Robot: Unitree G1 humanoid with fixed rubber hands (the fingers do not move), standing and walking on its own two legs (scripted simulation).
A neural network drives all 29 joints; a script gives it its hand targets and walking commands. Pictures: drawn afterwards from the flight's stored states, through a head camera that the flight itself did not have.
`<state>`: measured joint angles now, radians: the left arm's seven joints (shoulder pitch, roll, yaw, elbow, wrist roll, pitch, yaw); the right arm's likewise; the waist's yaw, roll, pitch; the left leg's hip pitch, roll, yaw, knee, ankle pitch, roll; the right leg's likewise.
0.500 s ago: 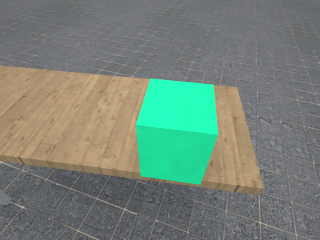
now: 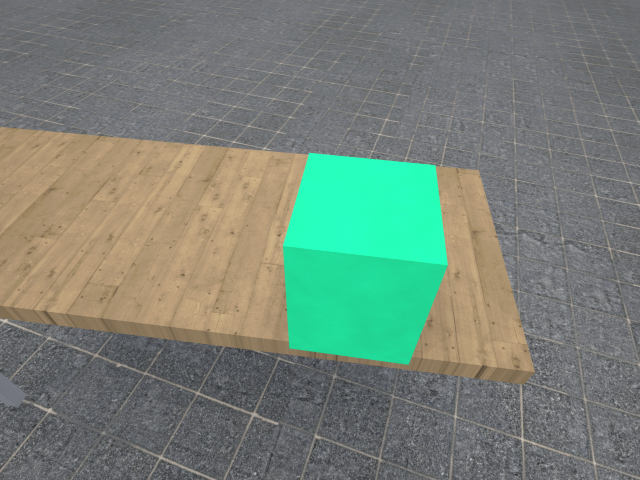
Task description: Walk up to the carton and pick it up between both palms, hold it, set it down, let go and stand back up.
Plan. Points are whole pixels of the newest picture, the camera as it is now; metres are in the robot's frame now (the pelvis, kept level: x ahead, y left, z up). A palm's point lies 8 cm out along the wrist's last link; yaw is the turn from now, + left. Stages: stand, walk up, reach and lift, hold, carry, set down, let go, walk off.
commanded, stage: stand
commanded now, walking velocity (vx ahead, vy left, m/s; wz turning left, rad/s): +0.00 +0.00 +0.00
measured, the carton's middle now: (359, 260) +0.46 -0.07 +0.00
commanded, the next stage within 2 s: none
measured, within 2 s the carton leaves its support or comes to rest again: neither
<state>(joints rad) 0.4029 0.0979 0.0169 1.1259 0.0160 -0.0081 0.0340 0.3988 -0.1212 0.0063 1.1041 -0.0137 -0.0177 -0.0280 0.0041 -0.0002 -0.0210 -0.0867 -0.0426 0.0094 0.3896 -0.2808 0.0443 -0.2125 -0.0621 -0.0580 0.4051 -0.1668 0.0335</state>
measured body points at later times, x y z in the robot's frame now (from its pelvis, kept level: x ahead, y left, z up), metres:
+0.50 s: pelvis +0.00 +0.01 +0.00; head -0.01 +0.01 +0.45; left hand -0.06 +0.20 -0.17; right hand -0.05 -0.19 -0.16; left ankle -0.04 +0.09 -0.74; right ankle +0.03 -0.14 -0.74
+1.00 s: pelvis +0.00 +0.01 +0.00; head +0.01 +0.01 +0.45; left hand -0.05 +0.20 -0.17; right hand -0.05 -0.19 -0.16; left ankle -0.04 +0.09 -0.74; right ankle +0.03 -0.14 -0.74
